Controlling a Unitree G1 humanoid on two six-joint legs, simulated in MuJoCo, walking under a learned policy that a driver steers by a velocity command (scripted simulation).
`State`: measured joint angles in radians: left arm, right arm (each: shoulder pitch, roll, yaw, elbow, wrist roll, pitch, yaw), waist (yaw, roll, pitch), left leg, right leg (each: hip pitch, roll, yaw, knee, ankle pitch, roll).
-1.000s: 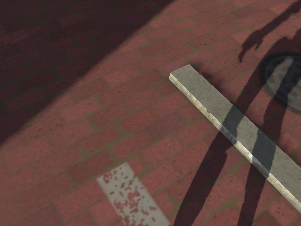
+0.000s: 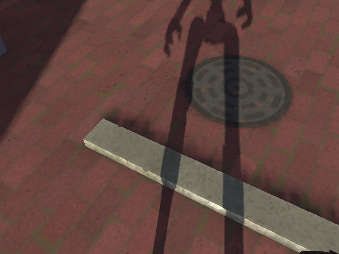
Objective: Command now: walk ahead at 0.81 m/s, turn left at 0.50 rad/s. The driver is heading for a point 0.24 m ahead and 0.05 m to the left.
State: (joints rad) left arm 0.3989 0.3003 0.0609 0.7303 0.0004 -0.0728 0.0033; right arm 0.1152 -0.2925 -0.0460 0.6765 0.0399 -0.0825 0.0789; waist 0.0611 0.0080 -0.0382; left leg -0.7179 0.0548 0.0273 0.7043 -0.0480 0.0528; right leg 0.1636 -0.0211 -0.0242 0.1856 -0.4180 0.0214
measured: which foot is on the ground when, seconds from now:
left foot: up 0.00-0.06, down 0.08-0.60, up 0.62-0.80, down 0.82-1.00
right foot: down 0.00-0.08, up 0.10-0.54, down 0.56-1.00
